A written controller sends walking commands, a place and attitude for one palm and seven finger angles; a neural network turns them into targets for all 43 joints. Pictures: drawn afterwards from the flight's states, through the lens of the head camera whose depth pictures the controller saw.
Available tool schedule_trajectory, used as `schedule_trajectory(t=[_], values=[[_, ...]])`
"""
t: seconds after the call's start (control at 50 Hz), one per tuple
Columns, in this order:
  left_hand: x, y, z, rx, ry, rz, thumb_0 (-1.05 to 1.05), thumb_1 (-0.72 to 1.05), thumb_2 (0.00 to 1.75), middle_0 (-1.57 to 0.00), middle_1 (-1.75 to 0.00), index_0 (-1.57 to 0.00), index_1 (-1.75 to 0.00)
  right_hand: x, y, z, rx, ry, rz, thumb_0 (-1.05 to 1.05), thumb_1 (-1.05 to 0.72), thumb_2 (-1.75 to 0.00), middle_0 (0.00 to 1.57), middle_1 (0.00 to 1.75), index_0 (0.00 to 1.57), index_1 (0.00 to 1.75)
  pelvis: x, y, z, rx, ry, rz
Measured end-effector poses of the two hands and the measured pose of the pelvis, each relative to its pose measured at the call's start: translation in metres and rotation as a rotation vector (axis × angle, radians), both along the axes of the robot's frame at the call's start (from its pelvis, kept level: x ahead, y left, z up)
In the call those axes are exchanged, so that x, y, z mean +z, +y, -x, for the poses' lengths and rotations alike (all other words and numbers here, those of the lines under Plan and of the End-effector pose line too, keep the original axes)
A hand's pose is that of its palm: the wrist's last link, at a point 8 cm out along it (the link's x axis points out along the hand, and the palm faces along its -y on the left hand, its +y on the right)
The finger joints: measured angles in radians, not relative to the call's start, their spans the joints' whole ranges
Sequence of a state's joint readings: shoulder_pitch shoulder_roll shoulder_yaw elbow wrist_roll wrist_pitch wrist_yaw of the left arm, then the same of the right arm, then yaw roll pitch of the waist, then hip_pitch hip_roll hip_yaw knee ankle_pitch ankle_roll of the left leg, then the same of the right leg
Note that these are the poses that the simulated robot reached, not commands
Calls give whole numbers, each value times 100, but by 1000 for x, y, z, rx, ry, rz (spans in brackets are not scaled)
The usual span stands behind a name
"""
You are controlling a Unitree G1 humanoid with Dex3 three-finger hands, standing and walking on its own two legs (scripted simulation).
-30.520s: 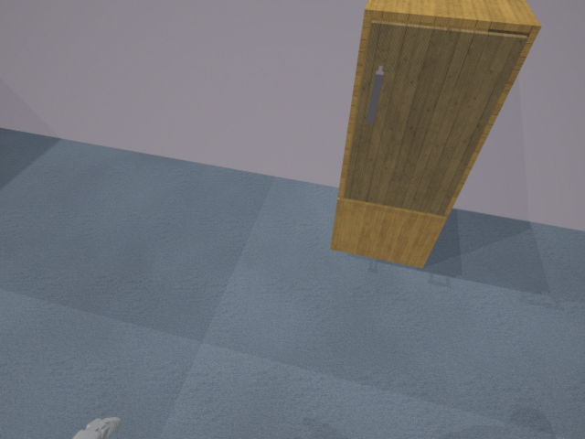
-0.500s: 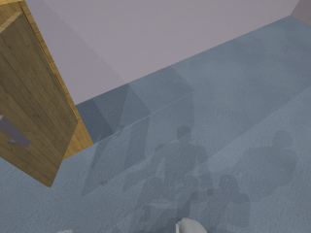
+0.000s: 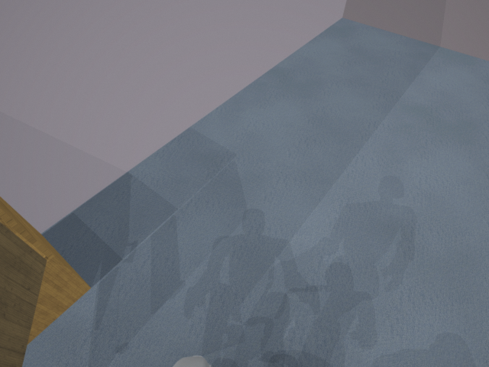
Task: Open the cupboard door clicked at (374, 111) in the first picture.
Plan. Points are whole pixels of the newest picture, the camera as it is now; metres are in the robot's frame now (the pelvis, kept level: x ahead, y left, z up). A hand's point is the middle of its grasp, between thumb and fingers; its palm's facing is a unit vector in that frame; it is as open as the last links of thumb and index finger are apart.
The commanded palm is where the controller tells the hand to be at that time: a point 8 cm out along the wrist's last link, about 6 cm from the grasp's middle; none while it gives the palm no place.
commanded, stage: walk to a spot facing it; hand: left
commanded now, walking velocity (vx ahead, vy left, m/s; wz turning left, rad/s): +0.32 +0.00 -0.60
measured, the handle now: out of the picture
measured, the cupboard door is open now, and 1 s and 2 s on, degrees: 50 50 50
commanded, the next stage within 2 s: turn to face it in 1.18 s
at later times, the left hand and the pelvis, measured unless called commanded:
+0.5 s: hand (212, 259) +0.36 +0.10 -0.17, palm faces -0.38 -0.90 -0.20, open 7.4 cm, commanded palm none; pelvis +0.17 -0.03 -0.02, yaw -19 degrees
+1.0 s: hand (260, 248) +0.40 -0.01 -0.17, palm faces -0.30 -0.93 -0.22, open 7.3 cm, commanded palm none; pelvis +0.36 -0.18 +0.00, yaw -24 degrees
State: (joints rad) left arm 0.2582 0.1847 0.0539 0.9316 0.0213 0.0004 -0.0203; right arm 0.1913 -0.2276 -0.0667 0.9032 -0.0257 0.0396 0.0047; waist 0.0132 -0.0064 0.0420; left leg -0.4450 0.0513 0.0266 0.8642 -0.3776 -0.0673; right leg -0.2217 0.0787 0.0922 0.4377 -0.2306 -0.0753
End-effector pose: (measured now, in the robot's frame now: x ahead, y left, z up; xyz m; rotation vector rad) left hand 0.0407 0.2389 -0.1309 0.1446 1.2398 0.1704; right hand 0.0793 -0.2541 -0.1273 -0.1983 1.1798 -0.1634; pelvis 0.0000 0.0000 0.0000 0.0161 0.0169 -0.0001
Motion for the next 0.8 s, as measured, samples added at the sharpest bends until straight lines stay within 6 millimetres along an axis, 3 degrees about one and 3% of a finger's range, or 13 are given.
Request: schedule_trajectory(t=[0.1,0.16,0.22,0.3,0.4,0.5,0.56,0.6,0.64,0.72,0.8], values=[[-15,16,-5,-1,67,27,1,90,90,-20,-30,-21,-30,8,18,-35,-10,-88,21,1,-90,-90,20,30,20,29,-6,17,-26,-58,11,12],[-23,28,-23,-43,114,29,1,90,90,-20,-30,-21,-30,5,25,-40,-46,-120,41,0,-90,-90,20,30,20,30,-11,25,-42,-103,12,22],[-17,34,-61,-110,112,24,1,90,90,-20,-30,-20,-30,8,31,-24,-101,-71,34,0,-90,-90,20,30,20,30,-5,24,-62,-146,12,24],[-9,27,-130,-189,53,11,1,91,90,-20,-30,-20,-30,5,37,9,-190,55,11,0,-90,-90,20,30,20,30,1,18,-89,-201,16,27],[-6,-14,-228,-323,-20,10,1,91,90,-19,-30,-20,-30,-4,45,55,-328,231,-42,0,-90,-90,20,30,20,30,-3,-1,-125,-277,12,18],[-8,-87,-331,-470,-106,17,1,91,90,-19,-30,-20,-30,-18,46,86,-455,405,-117,0,-90,-90,20,30,20,30,-18,-35,-168,-332,9,4],[-14,-132,-381,-516,-199,14,1,91,90,-19,-30,-20,-30,-31,35,87,-502,489,-168,0,-90,-90,20,30,20,30,-35,-66,-195,-357,-3,-14],[-14,-152,-396,-517,-222,12,1,91,90,-20,-30,-20,-30,-36,17,70,-527,489,-179,1,-90,-90,20,30,20,30,-35,-81,-206,-372,-20,-15],[-11,-166,-399,-515,-195,9,0,91,90,-20,-30,-20,-30,-36,-7,38,-537,428,-165,1,-90,-90,20,30,20,29,-28,-94,-218,-378,-32,-12],[-3,-185,-391,-499,-102,4,0,91,90,-20,-30,-20,-30,-29,-59,-44,-522,243,-123,1,-90,-90,20,30,20,29,-10,-117,-244,-402,-27,-18],[7,-183,-398,-448,-76,-37,-2,96,90,-20,-30,-21,-30,-22,-99,-121,-486,100,-109,0,-91,-90,20,30,19,29,-1,-139,-274,-412,-16,-17]])
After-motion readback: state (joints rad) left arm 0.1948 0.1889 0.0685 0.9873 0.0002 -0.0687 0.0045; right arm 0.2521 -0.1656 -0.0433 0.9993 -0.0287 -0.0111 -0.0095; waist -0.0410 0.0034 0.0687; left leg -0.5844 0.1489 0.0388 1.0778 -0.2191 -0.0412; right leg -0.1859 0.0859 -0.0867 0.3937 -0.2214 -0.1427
